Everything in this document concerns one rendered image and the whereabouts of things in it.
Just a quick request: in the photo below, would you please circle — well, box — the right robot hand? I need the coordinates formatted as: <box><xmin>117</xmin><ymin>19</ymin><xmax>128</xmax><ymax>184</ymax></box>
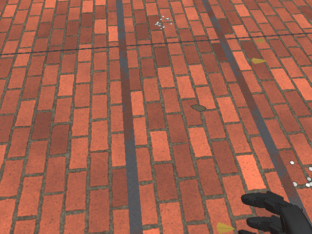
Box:
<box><xmin>238</xmin><ymin>190</ymin><xmax>312</xmax><ymax>234</ymax></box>

